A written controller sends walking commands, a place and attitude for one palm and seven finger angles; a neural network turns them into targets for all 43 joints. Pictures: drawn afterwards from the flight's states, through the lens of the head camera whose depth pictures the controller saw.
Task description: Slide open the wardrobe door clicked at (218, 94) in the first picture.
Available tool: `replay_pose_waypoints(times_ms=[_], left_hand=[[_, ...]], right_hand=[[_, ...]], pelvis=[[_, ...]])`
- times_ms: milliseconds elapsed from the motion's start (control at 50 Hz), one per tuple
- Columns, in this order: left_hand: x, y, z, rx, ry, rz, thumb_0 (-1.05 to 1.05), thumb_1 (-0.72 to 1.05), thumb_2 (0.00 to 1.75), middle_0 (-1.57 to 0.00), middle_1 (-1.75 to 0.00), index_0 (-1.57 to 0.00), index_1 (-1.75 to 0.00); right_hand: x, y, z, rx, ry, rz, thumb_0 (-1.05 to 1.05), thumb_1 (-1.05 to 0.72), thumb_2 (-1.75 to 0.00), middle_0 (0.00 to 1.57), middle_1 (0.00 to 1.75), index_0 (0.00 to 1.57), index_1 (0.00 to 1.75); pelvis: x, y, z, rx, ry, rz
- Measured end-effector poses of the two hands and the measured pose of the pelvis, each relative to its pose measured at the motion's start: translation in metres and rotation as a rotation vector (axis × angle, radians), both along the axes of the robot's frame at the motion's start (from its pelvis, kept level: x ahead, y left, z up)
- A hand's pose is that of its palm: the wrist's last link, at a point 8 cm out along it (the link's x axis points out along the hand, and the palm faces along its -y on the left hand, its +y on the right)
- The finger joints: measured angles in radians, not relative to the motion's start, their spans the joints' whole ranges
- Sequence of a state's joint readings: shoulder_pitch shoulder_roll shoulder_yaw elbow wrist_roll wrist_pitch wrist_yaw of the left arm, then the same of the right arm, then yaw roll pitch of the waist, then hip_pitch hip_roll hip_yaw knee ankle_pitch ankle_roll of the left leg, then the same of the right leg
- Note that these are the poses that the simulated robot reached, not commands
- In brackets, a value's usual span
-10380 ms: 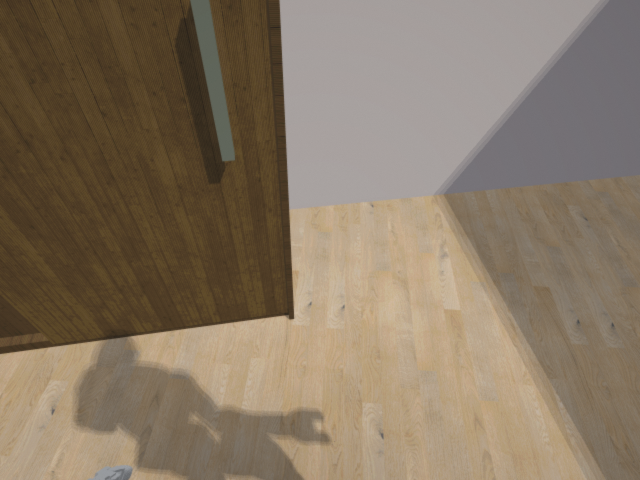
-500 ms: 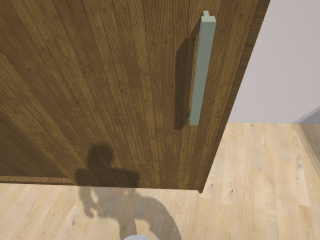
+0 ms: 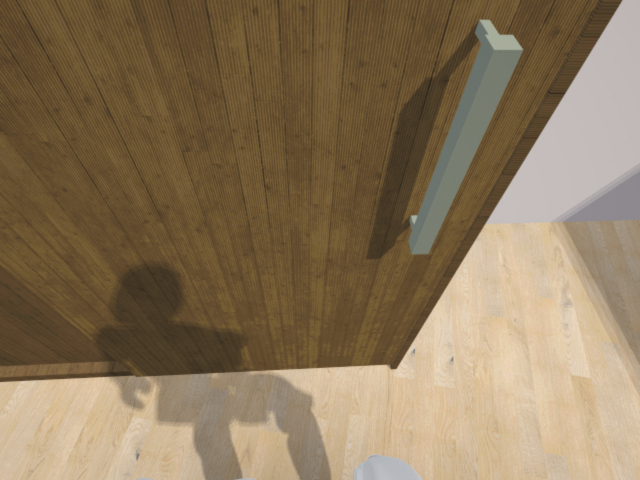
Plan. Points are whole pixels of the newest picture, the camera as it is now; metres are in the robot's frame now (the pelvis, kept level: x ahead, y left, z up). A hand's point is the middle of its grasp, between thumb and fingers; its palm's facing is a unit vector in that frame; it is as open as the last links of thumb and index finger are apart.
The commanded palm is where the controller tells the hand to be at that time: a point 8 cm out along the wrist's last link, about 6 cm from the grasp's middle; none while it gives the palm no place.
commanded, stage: come to a stop and stand still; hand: right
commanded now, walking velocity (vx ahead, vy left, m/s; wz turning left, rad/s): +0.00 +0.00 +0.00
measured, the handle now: (444, 160) +0.45 -0.13 +0.15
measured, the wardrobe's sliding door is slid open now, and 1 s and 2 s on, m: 0.00 0.00 0.00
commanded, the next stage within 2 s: look again from close up in 1.14 s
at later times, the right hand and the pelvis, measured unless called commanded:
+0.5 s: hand out of the picture +0.02 -0.23 -0.17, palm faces +0.01 +0.98 -0.21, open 7.4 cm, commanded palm none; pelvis -0.01 -0.05 +0.00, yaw +2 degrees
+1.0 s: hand out of the picture -0.01 -0.23 -0.17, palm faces -0.03 +0.98 -0.21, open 7.4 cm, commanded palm none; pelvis -0.01 -0.07 +0.00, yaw +2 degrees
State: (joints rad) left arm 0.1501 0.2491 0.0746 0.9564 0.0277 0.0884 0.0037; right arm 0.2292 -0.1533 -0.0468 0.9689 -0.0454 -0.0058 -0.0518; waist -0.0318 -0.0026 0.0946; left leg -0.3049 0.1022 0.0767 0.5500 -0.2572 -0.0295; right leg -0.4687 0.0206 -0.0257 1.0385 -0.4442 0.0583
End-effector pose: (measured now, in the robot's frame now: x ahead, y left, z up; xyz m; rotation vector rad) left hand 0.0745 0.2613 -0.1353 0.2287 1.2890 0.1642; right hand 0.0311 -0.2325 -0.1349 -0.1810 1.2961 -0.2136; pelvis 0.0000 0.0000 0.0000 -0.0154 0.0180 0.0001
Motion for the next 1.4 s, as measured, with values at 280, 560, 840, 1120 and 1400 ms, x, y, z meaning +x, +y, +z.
replay_pose_waypoints(times_ms=[280, 560, 840, 1120, 1400], left_hand=[[0.013, -0.09, 0.01, -0.046, -0.101, -0.052, 0.0, 0.91, 0.9, -0.2, -0.3, -0.2, -0.3], [-0.066, -0.087, -0.002, -0.061, 0.033, 0.091, 0.0, 0.93, 0.9, -0.2, -0.3, -0.2, -0.3], [-0.126, -0.111, -0.006, -0.105, 0.154, 0.108, 0.01, 0.91, 0.9, -0.2, -0.3, -0.2, -0.3], [-0.099, -0.118, -0.016, -0.12, 0.08, 0.074, 0.02, 0.92, 0.9, -0.2, -0.3, -0.2, -0.3], [-0.081, -0.1, -0.007, -0.08, 0.07, 0.067, 0.01, 0.91, 0.9, -0.2, -0.3, -0.2, -0.3]], right_hand=[[-0.038, -0.062, -0.015, 0.027, 0.1, -0.048, 0.0, -0.9, -0.9, 0.2, 0.3, 0.2, 0.3], [-0.018, -0.044, -0.002, 0.047, 0.055, 0.046, 0.01, -0.92, -0.9, 0.2, 0.3, 0.2, 0.3], [-0.035, -0.043, -0.006, 0.06, 0.09, 0.078, 0.01, -0.92, -0.9, 0.2, 0.3, 0.2, 0.3], [-0.034, -0.05, -0.001, 0.043, 0.079, 0.062, 0.0, -0.91, -0.9, 0.2, 0.3, 0.2, 0.3], [-0.03, -0.041, -0.004, 0.061, 0.098, 0.062, 0.0, -0.91, -0.9, 0.2, 0.3, 0.2, 0.3]], pelvis=[[-0.009, -0.044, 0.0, 0.015, -0.001, 0.004], [-0.005, -0.053, 0.007, 0.005, -0.016, 0.034], [-0.012, -0.059, 0.004, 0.026, -0.011, 0.032], [-0.005, -0.067, 0.002, 0.008, -0.032, 0.043], [0.0, -0.059, 0.005, 0.005, -0.031, 0.046]])
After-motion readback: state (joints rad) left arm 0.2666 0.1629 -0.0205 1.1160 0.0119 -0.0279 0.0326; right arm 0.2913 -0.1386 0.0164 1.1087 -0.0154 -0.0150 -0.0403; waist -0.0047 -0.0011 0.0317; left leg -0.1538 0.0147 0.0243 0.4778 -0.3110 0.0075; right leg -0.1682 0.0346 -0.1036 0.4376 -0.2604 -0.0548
